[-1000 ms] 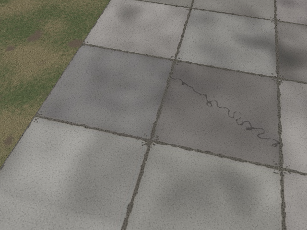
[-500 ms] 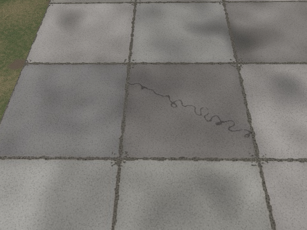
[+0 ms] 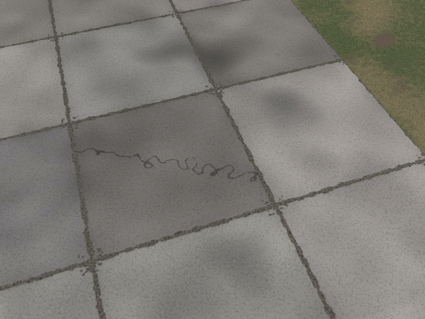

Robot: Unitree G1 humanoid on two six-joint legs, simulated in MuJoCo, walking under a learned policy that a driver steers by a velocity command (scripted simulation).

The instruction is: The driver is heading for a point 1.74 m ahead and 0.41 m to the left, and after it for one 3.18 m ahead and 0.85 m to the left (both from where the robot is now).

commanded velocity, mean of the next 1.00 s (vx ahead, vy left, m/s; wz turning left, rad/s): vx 0.00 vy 0.00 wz -0.07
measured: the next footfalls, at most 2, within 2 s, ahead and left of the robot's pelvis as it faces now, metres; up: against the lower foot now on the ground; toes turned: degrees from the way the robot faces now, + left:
left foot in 0.32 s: +0.04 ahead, +0.13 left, +0.00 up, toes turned -2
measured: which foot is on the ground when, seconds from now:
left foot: down 0.00-0.02, up 0.04-0.30, down 0.32-1.00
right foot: down 0.00-1.00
